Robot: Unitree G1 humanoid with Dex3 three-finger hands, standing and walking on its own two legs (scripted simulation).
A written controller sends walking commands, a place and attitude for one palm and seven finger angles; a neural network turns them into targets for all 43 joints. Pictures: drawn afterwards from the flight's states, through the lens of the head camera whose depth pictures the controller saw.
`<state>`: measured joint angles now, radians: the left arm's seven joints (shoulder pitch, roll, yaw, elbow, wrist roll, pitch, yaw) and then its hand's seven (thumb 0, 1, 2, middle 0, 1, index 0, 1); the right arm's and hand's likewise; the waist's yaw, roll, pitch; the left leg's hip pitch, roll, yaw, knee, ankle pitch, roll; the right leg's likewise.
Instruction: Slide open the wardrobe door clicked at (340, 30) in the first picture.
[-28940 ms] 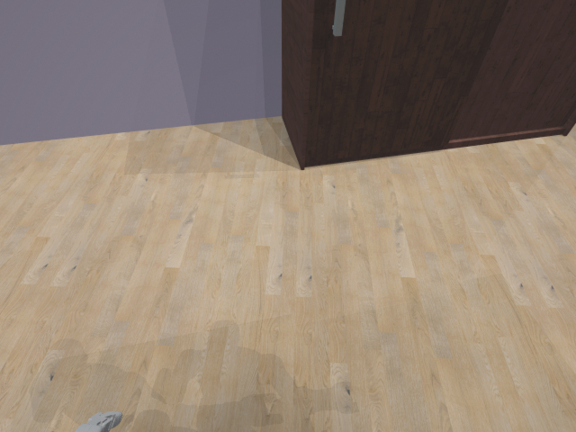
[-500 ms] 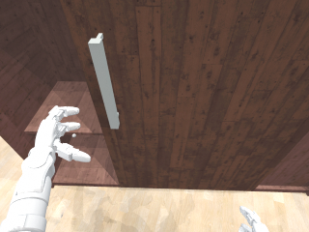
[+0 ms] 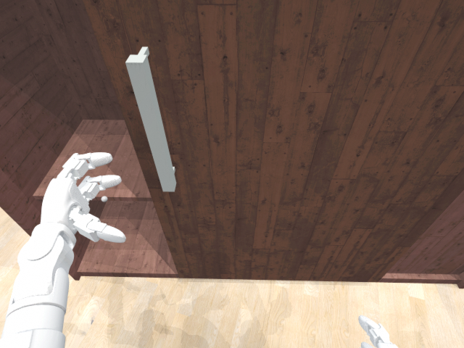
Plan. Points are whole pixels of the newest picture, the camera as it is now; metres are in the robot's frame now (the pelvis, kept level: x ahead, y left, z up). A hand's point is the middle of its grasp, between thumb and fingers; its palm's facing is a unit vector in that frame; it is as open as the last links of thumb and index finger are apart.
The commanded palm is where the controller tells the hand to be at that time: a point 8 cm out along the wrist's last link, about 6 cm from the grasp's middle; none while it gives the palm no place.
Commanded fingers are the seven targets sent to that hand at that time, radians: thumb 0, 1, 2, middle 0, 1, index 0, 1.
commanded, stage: draw the hand back to the body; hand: left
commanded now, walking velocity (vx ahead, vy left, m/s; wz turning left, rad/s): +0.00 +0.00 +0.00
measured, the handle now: (158, 129) +0.50 +0.19 +0.12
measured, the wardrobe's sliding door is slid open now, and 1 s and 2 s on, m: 0.45 0.45 0.45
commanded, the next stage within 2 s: step back with the hand held close in 1.50 s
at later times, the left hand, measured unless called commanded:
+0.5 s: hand (62, 231) +0.24 +0.26 +0.14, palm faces +0.19 -0.97 -0.13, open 14.3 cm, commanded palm +0.20 +0.30 +0.14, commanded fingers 0.00 -0.19 0.38 -0.24 -0.94 -0.24 -0.94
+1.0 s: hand (38, 235) +0.22 +0.27 +0.16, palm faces +0.42 -0.83 -0.36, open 9.9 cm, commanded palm +0.17 +0.31 +0.18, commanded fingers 0.00 0.72 0.81 -0.21 -0.41 -0.21 -0.41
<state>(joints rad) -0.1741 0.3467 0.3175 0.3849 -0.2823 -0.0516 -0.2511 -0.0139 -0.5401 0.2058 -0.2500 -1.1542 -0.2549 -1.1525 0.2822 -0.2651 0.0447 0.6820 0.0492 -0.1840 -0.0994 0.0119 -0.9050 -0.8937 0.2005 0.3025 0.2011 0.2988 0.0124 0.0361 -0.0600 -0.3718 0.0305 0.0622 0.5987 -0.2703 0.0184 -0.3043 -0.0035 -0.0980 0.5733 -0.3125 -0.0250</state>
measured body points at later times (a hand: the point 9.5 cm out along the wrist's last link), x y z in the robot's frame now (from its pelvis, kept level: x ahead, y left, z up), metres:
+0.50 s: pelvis -0.02 +0.01 +0.00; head -0.04 +0.01 +0.45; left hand +0.22 +0.31 +0.15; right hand +0.19 -0.20 -0.06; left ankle +0.02 +0.11 -0.73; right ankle -0.01 -0.10 -0.73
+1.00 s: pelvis +0.02 +0.01 +0.02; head -0.01 -0.01 +0.46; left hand +0.19 +0.31 +0.18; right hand +0.20 -0.21 -0.07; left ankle +0.02 +0.11 -0.73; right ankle -0.01 -0.10 -0.73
